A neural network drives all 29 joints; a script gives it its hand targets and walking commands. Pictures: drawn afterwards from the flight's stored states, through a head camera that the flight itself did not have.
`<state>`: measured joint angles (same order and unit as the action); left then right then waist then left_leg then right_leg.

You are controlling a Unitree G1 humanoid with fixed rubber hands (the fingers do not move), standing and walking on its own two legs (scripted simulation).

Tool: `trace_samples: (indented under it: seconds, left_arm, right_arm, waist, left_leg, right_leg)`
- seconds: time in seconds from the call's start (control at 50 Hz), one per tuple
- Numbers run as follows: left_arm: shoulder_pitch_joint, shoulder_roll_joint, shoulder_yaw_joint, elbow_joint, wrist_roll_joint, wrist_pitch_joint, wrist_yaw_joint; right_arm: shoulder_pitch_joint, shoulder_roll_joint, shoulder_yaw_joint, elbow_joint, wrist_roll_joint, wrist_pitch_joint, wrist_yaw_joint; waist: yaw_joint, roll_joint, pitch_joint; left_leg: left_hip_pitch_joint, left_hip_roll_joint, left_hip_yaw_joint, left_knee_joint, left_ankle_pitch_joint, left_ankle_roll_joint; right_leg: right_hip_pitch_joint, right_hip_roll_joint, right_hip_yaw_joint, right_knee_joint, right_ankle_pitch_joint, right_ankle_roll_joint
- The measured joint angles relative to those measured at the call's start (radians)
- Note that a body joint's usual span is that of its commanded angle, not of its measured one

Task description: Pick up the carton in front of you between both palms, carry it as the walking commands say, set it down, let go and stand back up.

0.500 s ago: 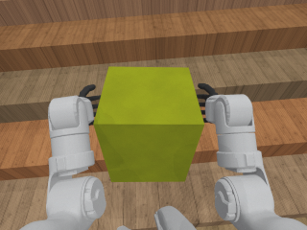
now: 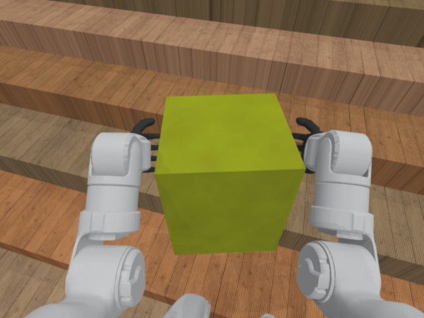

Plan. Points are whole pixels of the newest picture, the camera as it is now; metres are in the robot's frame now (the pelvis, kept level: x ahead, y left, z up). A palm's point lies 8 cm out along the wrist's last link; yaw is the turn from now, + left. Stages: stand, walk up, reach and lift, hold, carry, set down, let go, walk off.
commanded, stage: carry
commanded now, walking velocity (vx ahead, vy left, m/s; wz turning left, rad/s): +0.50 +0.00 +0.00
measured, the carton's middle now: (223, 176) +0.38 +0.04 +0.06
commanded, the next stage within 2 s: none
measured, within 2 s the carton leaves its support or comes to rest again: neither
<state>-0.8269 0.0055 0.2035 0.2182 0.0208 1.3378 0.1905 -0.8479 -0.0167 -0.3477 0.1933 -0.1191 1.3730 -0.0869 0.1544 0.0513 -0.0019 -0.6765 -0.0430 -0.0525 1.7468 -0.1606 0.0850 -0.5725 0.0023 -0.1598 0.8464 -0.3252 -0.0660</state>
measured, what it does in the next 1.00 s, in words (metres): climbs: left foot 0.15 m higher, then right foot 0.15 m higher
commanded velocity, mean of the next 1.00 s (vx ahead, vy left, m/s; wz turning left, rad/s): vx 0.50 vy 0.00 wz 0.00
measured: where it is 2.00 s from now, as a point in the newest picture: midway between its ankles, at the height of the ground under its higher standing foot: (246, 55)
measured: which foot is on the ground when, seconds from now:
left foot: up 0.00-0.36, down 0.38-0.96, up 0.98-1.00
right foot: down 0.00-0.40, up 0.42-0.88, down 0.90-1.00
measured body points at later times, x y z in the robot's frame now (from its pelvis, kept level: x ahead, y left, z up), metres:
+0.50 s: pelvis +0.29 +0.07 +0.13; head +0.32 +0.05 +0.58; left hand +0.70 +0.17 +0.26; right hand +0.65 -0.13 +0.26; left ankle +0.42 +0.14 -0.54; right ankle +0.15 -0.06 -0.43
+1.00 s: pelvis +0.59 +0.01 +0.26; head +0.59 +0.03 +0.71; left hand +0.95 +0.20 +0.41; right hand +0.99 -0.10 +0.42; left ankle +0.42 +0.12 -0.41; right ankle +0.68 -0.07 -0.39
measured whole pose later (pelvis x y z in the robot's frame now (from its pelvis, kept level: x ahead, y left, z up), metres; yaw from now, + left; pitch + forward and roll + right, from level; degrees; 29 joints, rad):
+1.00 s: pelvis +0.59 +0.01 +0.26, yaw +0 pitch +4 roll -4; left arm -0.90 0.02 0.18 0.31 0.05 1.35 0.16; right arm -0.86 -0.04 -0.35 0.25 -0.09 1.37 -0.07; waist 0.13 0.00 -0.09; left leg -0.24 0.11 0.01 0.95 -0.07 0.01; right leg -0.75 0.02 -0.20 1.09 -0.44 -0.11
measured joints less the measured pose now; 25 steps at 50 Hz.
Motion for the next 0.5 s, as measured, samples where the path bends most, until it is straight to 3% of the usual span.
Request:
trace_samples:
  seconds: [0.12,0.2,0.24,0.3,0.36,0.4,0.42,0.46,0.5]
  left_arm:
    - [-0.04,0.006,0.036,-0.076,0.001,-0.023,-0.017]
    - [-0.061,-0.003,0.045,-0.08,0.027,-0.012,-0.029]
    - [-0.062,0.006,0.052,-0.075,0.029,0.007,-0.036]
    - [-0.069,0.024,0.072,-0.056,0.028,0.035,-0.047]
    - [-0.074,0.033,0.106,-0.027,0.043,0.052,-0.06]
    - [-0.059,0.037,0.133,-0.01,0.05,0.052,-0.084]
    - [-0.06,0.04,0.144,0.0,0.058,0.044,-0.094]
    - [-0.055,0.04,0.164,0.014,0.081,0.028,-0.11]
    - [-0.03,0.024,0.173,-0.006,0.1,0.029,-0.112]
  right_arm:
    - [-0.018,0.005,0.026,-0.119,0.012,-0.003,-0.007]
    - [-0.04,-0.017,0.041,-0.113,0.024,0.008,-0.016]
    - [-0.057,-0.021,0.057,-0.085,0.028,0.021,-0.022]
    - [-0.083,-0.024,0.083,-0.036,0.037,0.037,-0.037]
    - [-0.108,-0.026,0.11,0.035,0.052,0.034,-0.052]
    - [-0.099,-0.014,0.133,0.074,0.062,0.019,-0.062]
    - [-0.093,-0.011,0.144,0.08,0.066,0.007,-0.067]
    - [-0.067,-0.001,0.163,0.086,0.079,-0.019,-0.076]
    - [-0.024,0.005,0.175,0.068,0.096,-0.032,-0.082]
  waist:
    - [-0.044,-0.02,0.005]
    - [-0.056,-0.009,-0.05]
    - [-0.07,-0.012,-0.063]
    - [-0.105,-0.027,-0.081]
    - [-0.154,-0.03,-0.101]
    - [-0.227,-0.028,-0.084]
    - [-0.262,-0.035,-0.058]
    - [-0.303,-0.057,-0.014]
    - [-0.318,-0.079,0.013]
  left_leg:
    - [-0.251,0.051,0.092,-0.06,-0.131,0.032]
    - [-0.473,0.085,0.078,0.272,-0.324,0.051]
    - [-0.566,0.111,0.085,0.285,-0.336,0.046]
    - [-0.584,0.156,0.159,-0.024,-0.282,0.036]
    - [-0.413,0.124,0.237,-0.422,-0.156,0.064]
    - [-0.222,0.06,0.258,-0.643,-0.137,0.058]
    - [-0.187,0.049,0.262,-0.658,-0.144,0.054]
    - [-0.114,0.039,0.264,-0.708,-0.142,0.049]
    - [-0.021,0.025,0.258,-0.804,-0.127,0.039]
  right_leg:
    - [0.212,-0.009,0.017,-0.255,0.038,0.001]
    - [0.334,-0.021,0.045,-0.351,0.01,0.024]
    - [0.414,-0.047,0.064,-0.416,0.0,0.041]
    - [0.557,-0.093,0.074,-0.599,0.039,0.045]
    - [0.625,-0.136,0.032,-0.676,0.128,0.047]
    - [0.573,-0.17,0.012,-0.473,0.181,0.037]
    - [0.478,-0.169,0.07,-0.218,0.183,0.044]
    - [0.256,-0.079,0.217,0.355,0.182,0.039]
    - [0.091,-0.003,0.25,0.721,0.19,0.008]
